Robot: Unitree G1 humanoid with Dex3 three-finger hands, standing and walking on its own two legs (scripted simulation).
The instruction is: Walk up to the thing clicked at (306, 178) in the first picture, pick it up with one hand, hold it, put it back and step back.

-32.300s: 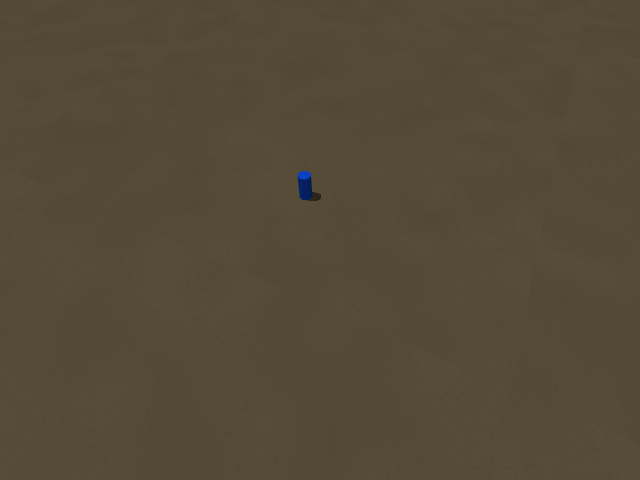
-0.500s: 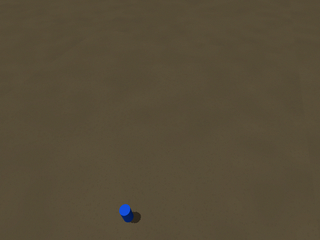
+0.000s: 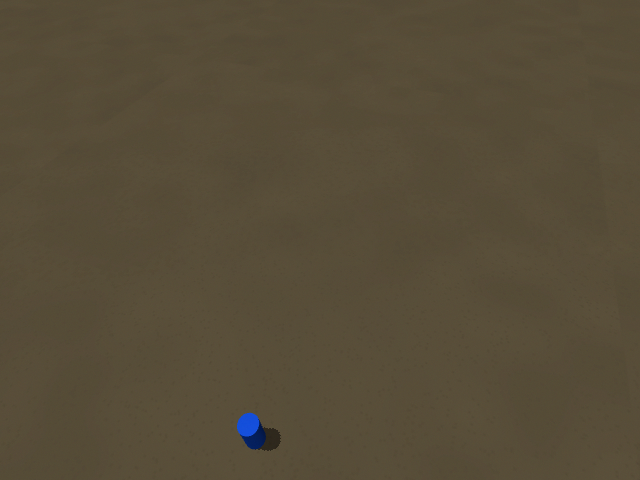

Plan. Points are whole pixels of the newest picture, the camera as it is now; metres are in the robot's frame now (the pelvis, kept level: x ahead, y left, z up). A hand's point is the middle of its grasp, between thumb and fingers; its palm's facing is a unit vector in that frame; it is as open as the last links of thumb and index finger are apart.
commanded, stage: step back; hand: left
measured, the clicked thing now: (252, 431) +0.40 +0.26 -0.72
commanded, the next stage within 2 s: none
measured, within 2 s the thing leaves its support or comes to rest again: neither
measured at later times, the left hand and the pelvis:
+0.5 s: hand out of the picture +0.00 +0.26 -0.17, palm faces -0.01 -0.91 -0.41, open 7.3 cm; pelvis -0.10 -0.01 -0.03, yaw -2 degrees
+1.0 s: hand out of the picture -0.11 +0.28 -0.18, palm faces +0.07 -0.92 -0.39, open 7.3 cm; pelvis -0.22 +0.01 -0.03, yaw +3 degrees
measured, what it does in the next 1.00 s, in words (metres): walks backwards: right foot, then left foot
